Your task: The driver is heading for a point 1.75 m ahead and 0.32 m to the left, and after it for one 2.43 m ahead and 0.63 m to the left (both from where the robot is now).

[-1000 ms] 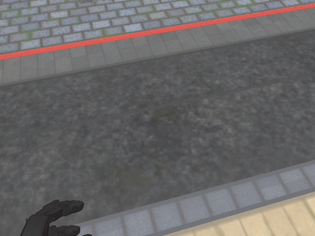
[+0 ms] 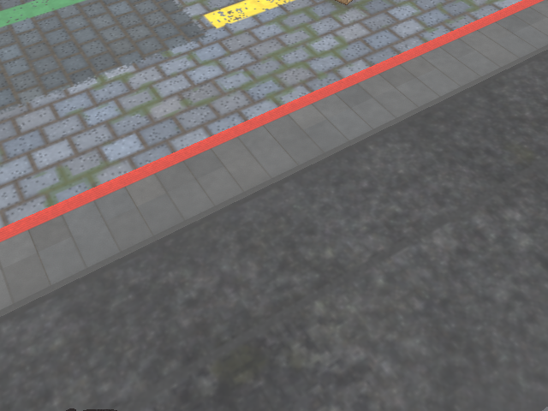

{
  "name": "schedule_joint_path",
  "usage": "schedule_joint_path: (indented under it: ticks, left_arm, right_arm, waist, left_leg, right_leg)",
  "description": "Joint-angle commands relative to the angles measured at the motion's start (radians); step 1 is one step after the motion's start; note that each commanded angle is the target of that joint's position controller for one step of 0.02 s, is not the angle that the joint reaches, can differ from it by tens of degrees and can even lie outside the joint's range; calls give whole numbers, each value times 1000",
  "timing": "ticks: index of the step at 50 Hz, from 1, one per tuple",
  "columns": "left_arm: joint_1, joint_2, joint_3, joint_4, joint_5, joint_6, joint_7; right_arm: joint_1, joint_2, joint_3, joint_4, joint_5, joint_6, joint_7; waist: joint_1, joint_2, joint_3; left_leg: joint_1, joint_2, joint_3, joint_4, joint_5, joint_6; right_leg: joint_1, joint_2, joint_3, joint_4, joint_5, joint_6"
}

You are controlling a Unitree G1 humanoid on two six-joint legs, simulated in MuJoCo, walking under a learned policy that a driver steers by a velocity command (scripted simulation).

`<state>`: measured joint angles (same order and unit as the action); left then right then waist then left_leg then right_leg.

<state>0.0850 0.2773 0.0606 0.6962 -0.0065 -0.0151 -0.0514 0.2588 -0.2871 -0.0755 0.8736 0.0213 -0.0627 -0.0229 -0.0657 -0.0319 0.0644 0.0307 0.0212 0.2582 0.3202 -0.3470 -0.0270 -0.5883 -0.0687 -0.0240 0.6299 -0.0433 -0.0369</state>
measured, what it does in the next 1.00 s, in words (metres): walks ahead: right foot, then left foot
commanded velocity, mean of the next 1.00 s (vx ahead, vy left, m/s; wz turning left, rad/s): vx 0.06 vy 0.00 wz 0.03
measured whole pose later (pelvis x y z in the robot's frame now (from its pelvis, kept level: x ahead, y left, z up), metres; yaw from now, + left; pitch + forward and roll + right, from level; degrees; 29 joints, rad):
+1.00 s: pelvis +0.14 +0.04 +0.00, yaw +7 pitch +1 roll -1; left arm 0.16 0.30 0.09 0.72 -0.01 0.02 0.04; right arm 0.14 -0.30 -0.07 0.66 0.02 0.05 0.02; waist 0.02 -0.01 0.05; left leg -0.35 0.04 0.03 0.66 -0.30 -0.02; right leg -0.28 -0.09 -0.16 0.53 -0.26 0.02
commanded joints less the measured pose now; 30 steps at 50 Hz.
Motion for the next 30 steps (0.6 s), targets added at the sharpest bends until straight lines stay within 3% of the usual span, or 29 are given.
schedule_joint_path:
  ticks: [1,2,3,4,5,6,7,8,10,14,17,20,22,24,25,26,27,28,30]
  left_arm:
    - [207,155,68,-23,3,-1,-2]
    - [298,220,95,-2,4,1,20]
    - [267,318,104,-18,5,10,44]
    - [236,317,91,-82,26,-6,30]
    - [204,251,80,-101,15,-13,18]
    - [151,214,69,-96,-4,-18,20]
    - [108,184,61,-96,-13,-17,26]
    - [77,165,54,-101,-8,-12,35]
    - [58,166,54,-116,15,-6,45]
    - [74,187,61,-120,7,7,72]
    - [52,133,37,-116,18,16,80]
    - [51,77,8,-79,40,11,69]
    - [61,84,4,-52,45,8,58]
    - [58,97,2,-35,35,10,56]
    - [89,102,3,-23,31,8,60]
    - [127,112,7,-25,40,4,65]
    - [136,109,13,-29,38,1,69]
    - [82,109,15,-37,39,3,76]
    - [47,89,21,-49,28,19,85]
  right_arm:
    - [-101,-193,-47,-81,28,12,-11]
    - [-55,-160,-36,-80,8,11,-6]
    - [26,-34,1,-110,-66,8,4]
    - [101,-73,9,-110,-43,-2,15]
    - [-2,-148,-10,-118,-7,-2,18]
    - [-71,-143,-8,-144,-2,1,11]
    - [-90,-135,-8,-134,-20,9,-5]
    - [-93,-149,-13,-138,-30,20,-15]
    - [-71,-142,-16,-139,-33,38,-17]
    - [-74,-104,-5,-137,-35,51,-24]
    - [-83,-90,3,-129,-26,65,-22]
    - [-100,-67,14,-124,-27,62,-15]
    - [-104,-76,14,-124,-22,53,-8]
    - [-94,-88,12,-126,-24,45,-1]
    - [-103,-118,8,-138,-33,42,1]
    - [-114,-181,-2,-156,-38,42,-1]
    - [-118,-219,-19,-144,-24,46,1]
    - [-110,-189,-19,-146,-17,47,5]
    - [-119,-161,-14,-158,-22,45,5]
  waist:
    - [165,97,-140]
    - [199,-2,-197]
    - [83,-280,-258]
    - [85,-222,-500]
    - [136,-55,-461]
    - [118,-20,-326]
    - [91,36,-247]
    - [65,15,-209]
    - [38,-30,-199]
    - [44,-33,-229]
    - [59,-60,-223]
    - [78,-91,-181]
    - [88,-92,-145]
    - [65,-68,-110]
    - [72,-40,-100]
    - [113,46,-106]
    - [138,161,-101]
    - [108,188,-91]
    - [102,220,-84]
  left_leg:
    - [-47,212,-46,291,877,97]
    - [-175,147,-32,536,654,34]
    - [-502,5,-50,880,-285,-33]
    - [-644,-86,-290,1116,-425,-52]
    - [-691,-36,-363,1124,-317,-32]
    - [-731,-7,-347,1052,-217,-17]
    - [-714,29,-351,982,-147,-18]
    - [-661,44,-361,921,-106,-16]
    - [-575,28,-353,852,-72,-17]
    - [-568,11,-348,703,-8,-51]
    - [-509,42,-338,612,72,-64]
    - [-385,62,-324,467,95,-56]
    - [-334,50,-304,373,76,-39]
    - [-276,26,-275,198,148,-7]
    - [-268,50,-315,145,241,14]
    - [-264,114,-393,156,427,45]
    - [-316,126,-441,143,372,89]
    - [-382,135,-493,90,274,112]
    - [-410,151,-555,63,250,123]
  right_leg:
    - [295,98,-64,-95,-3,-66]
    - [491,80,9,-155,259,-105]
    - [739,-152,339,-56,774,-213]
    - [873,-326,727,-158,600,-415]
    - [820,-274,644,-225,420,-374]
    - [699,-222,537,-249,279,-318]
    - [577,-178,481,-269,192,-270]
    - [471,-152,446,-291,171,-251]
    - [364,-119,409,-313,199,-238]
    - [354,-98,366,-301,189,-227]
    - [309,-77,324,-320,-6,-198]
    - [249,-67,289,-347,-170,-184]
    - [252,-79,292,-337,-237,-179]
    - [263,-66,283,-298,-257,-140]
    - [283,-48,277,-267,-239,-101]
    - [284,6,235,-192,-239,-63]
    - [300,81,126,-159,-240,-30]
    - [344,111,64,-99,-215,-3]
    - [362,112,40,-57,-188,-2]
